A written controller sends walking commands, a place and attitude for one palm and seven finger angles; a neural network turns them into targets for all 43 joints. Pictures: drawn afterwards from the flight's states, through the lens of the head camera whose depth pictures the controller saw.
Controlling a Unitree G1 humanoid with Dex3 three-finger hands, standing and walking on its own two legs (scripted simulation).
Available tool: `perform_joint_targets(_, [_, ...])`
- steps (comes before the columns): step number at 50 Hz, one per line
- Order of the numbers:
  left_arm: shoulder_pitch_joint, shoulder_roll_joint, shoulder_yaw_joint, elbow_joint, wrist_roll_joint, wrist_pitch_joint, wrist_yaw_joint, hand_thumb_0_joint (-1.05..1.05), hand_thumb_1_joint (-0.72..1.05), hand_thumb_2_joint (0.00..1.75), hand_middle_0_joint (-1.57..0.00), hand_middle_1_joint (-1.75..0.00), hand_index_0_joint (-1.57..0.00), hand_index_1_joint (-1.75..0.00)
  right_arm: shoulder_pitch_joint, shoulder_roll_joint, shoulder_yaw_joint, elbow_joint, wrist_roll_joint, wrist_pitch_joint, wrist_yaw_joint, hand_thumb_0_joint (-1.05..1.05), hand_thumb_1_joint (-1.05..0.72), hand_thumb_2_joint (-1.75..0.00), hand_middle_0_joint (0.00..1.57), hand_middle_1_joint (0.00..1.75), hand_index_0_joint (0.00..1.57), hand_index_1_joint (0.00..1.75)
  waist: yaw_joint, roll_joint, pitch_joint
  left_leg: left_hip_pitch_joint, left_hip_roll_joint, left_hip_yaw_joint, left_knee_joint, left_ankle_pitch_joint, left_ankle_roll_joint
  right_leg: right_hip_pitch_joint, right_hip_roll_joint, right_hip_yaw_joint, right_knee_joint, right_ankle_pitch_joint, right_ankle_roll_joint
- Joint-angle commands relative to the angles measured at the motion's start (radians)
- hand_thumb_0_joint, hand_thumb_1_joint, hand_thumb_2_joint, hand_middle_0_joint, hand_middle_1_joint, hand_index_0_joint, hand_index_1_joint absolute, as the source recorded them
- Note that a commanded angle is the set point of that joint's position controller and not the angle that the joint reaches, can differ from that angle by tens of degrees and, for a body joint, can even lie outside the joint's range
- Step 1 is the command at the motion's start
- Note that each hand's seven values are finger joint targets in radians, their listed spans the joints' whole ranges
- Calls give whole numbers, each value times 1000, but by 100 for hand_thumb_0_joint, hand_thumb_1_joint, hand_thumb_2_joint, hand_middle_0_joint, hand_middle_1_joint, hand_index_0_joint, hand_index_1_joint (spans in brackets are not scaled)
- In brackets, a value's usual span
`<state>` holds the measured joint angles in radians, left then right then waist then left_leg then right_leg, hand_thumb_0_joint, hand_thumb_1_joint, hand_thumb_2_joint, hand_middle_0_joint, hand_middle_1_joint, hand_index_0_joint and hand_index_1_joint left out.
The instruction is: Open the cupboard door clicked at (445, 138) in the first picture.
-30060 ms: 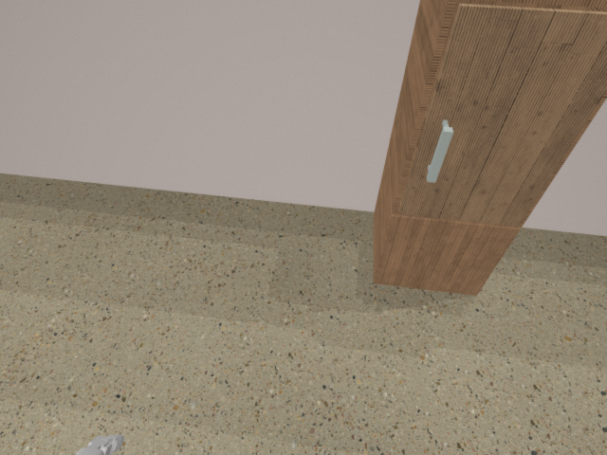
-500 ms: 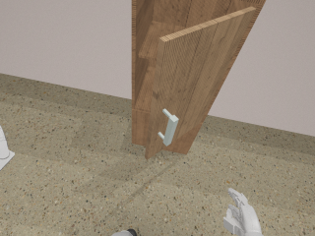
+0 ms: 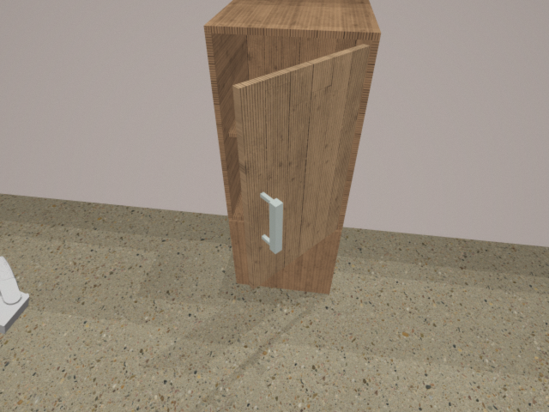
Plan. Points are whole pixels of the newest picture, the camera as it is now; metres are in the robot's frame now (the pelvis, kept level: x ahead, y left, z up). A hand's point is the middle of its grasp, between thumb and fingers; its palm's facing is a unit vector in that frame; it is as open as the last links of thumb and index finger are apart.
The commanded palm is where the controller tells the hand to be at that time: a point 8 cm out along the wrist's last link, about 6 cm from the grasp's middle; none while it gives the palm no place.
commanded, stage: stop stepping back and stand still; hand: left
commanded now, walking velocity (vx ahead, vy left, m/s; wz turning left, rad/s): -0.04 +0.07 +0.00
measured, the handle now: (270, 223) +0.56 +0.06 -0.08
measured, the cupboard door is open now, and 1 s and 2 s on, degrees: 49 49 49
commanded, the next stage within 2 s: let the arm hang, fingers relaxed in 1.18 s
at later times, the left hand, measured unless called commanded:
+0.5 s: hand (21, 338) +0.16 +0.29 +0.14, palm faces +0.50 -0.78 -0.38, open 7.4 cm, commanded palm +0.09 +0.31 +0.18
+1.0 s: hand out of the picture +0.11 +0.29 +0.15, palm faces +0.43 -0.80 -0.42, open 7.4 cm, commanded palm +0.06 +0.33 +0.18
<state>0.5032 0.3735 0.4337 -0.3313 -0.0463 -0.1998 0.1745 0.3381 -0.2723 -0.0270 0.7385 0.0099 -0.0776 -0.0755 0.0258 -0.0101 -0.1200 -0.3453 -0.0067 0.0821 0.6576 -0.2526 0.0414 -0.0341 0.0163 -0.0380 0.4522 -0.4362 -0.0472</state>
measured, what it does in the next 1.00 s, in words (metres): steps on the spot: left foot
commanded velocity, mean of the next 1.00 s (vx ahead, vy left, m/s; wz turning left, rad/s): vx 0.00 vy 0.00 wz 0.00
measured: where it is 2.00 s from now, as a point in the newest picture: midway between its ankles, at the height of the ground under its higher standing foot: outside the picture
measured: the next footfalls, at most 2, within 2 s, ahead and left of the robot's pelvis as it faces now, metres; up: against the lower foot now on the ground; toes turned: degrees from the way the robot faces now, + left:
left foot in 0.02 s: +0.00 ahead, +0.13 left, +0.00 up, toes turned +1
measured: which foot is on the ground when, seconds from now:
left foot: up 0.00-0.00, down 0.02-1.00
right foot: down 0.00-1.00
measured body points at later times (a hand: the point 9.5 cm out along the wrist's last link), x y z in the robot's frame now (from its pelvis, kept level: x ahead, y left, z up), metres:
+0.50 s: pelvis -0.05 +0.01 +0.00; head -0.04 +0.01 +0.45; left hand +0.12 +0.32 +0.16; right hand +0.10 -0.23 -0.09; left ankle -0.04 +0.13 -0.73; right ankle -0.08 -0.08 -0.73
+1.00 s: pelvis -0.08 +0.03 +0.01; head -0.07 +0.03 +0.46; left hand +0.08 +0.33 +0.17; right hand +0.08 -0.20 -0.08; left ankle -0.04 +0.13 -0.73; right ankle -0.08 -0.08 -0.73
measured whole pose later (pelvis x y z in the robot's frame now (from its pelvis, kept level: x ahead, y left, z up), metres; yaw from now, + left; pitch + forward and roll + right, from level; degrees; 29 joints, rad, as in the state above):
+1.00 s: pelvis -0.08 +0.03 +0.01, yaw +0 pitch -1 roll -1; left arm 0.55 0.35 0.35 -0.43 -0.03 -0.15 0.16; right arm 0.22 -0.21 0.02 0.64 0.00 -0.11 -0.08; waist 0.03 0.01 0.02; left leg -0.25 -0.01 0.02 0.43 -0.17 0.03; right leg -0.16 0.01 -0.06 0.38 -0.20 -0.01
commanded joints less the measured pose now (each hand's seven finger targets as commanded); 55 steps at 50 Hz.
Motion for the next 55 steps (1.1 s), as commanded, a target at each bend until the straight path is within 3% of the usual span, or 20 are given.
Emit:
perform_joint_targets(1, [-236,204,2,-207,14,-53,0,0,90,90,-20,-30,-20,-30,-209,-102,-33,-213,4,-77,-8,0,-90,-90,20,30,20,30,-50,-83,73,249,30,-55,-163,293,87,-182,-141,69,194,969,163])
perform_joint_targets(2, [-207,235,29,-263,13,-62,1,0,90,90,-20,-30,-20,-30,-203,-105,-29,-225,12,-74,-2,0,-90,-90,20,30,20,30,-45,-9,9,360,99,-126,-134,493,116,-262,-102,46,291,884,181])
perform_joint_targets(4, [-122,264,85,-445,14,-76,12,0,90,90,-20,-30,-20,-30,-180,-59,-18,-254,-5,-82,19,0,-90,-90,20,30,20,30,-34,209,-50,421,217,-301,-162,762,195,-404,-25,34,435,168,126])
perform_joint_targets(5, [-71,274,100,-511,12,-77,6,0,90,90,-20,-30,-20,-30,-195,-48,-16,-254,-13,-98,27,0,-90,-90,20,30,20,30,-25,225,-17,301,241,-333,-235,649,178,-356,-24,50,404,-69,87])
perform_joint_targets(6, [-26,285,126,-514,9,-66,4,0,90,90,-20,-30,-20,-30,-227,-54,-17,-253,-14,-108,30,0,-90,-90,20,30,20,30,-19,187,57,89,246,-316,-322,376,148,-231,-30,46,359,-126,72])
perform_joint_targets(7, [8,327,194,-517,4,-62,12,0,90,90,-20,-30,-20,-30,-227,-54,-21,-259,-6,-113,24,0,-90,-90,20,30,20,30,-7,190,87,6,224,-265,-368,175,121,-170,-29,24,303,-94,68])
perform_joint_targets(10, [136,270,208,-430,-1,-67,19,0,90,90,-20,-30,-20,-30,-215,-38,-3,-282,-3,-101,16,0,-90,-90,20,30,20,30,-16,245,93,-123,146,-118,-299,-20,36,-15,-24,-27,33,131,56])
perform_joint_targets(11, [139,255,203,-377,-4,-72,15,0,90,90,-20,-30,-20,-30,-208,-35,-5,-280,-3,-94,15,0,-90,-90,20,30,20,30,-27,191,98,-135,108,-81,-236,-56,5,-15,-50,37,-50,183,40])
perform_joint_targets(12, [149,239,192,-322,-7,-72,10,0,90,90,-20,-30,-20,-30,-191,-33,-15,-279,-6,-85,18,0,-90,-90,20,30,20,30,-39,53,94,-107,66,-61,-130,-98,-26,-74,-112,155,-132,173,4])
perform_joint_targets(14, [105,191,133,-245,-13,-62,2,0,90,90,-20,-30,-20,-30,-181,-45,-32,-264,0,-67,24,0,-90,-90,20,30,20,30,-45,-176,130,-110,14,-82,155,-123,-54,-210,-290,470,-270,142,-58])
perform_joint_targets(16, [63,173,102,-162,-7,-64,1,0,90,90,-20,-30,-20,-30,-177,-48,-28,-232,-2,-68,19,0,-90,-90,20,30,20,30,-51,-167,128,-131,36,-124,248,-128,-49,-191,-285,385,-233,293,-54])
perform_joint_targets(20, [-128,142,5,-147,11,-55,-2,0,90,90,-20,-30,-20,-30,-209,-45,-2,-216,-4,-83,-6,0,-90,-90,20,30,20,30,-47,-102,111,40,21,-60,-90,-13,-23,-132,-166,161,-122,456,-13])
perform_joint_targets(25, [-188,217,28,-425,20,-58,8,0,90,90,-20,-30,-20,-30,-226,-76,-18,-251,-6,-111,-19,0,-90,-90,20,30,20,30,-12,44,31,257,124,-161,-233,360,21,-148,-57,91,-51,397,87])
perform_joint_targets(27, [-88,297,119,-515,23,-54,14,0,90,90,-20,-30,-20,-30,-217,-57,-5,-257,-15,-112,-12,0,-90,-90,20,30,20,30,-12,209,-31,247,103,-150,-227,536,0,-84,-42,46,26,499,62])
perform_joint_targets(28, [-53,268,106,-548,21,-59,12,0,90,90,-20,-30,-20,-30,-222,-39,2,-272,-10,-112,-6,0,-90,-90,20,30,20,30,-10,234,-36,227,107,-154,-233,558,-5,-62,-36,30,30,458,58])
perform_joint_targets(32, [129,259,169,-449,-1,-57,11,0,90,90,-20,-30,-20,-30,-217,-40,-10,-281,-9,-98,5,0,-90,-90,20,30,20,30,-12,180,-23,116,99,-146,-252,435,-28,2,-30,25,-22,423,49])
perform_joint_targets(37, [211,182,134,-266,-27,-41,-7,0,90,90,-20,-30,-20,-30,-209,-47,-17,-266,1,-66,4,0,-90,-90,20,30,20,30,-32,88,12,99,107,-139,-279,335,-39,-47,-31,29,-62,421,56])
perform_joint_targets(43, [41,178,52,-297,-9,-32,-15,0,90,90,-20,-30,-20,-30,-232,-65,-7,-265,-1,-77,-14,0,-90,-90,20,30,20,30,-32,44,80,59,110,-159,-369,23,-22,-100,-25,42,-105,251,71])
perform_joint_targets(47, [-111,230,63,-413,15,-39,-1,0,90,90,-20,-30,-20,-30,-243,-69,-5,-262,-10,-95,-24,0,-90,-90,20,30,20,30,-27,94,68,62,80,-154,-373,-84,-17,-97,-30,61,-141,187,66])
perform_joint_targets(55, [-9,190,73,-331,11,-37,10,0,90,90,-20,-30,-20,-30,-226,-50,-2,-257,-14,-92,-12,0,-90,-90,20,30,20,30,-23,123,93,65,52,-146,-355,-70,-36,-117,-37,67,-200,137,48])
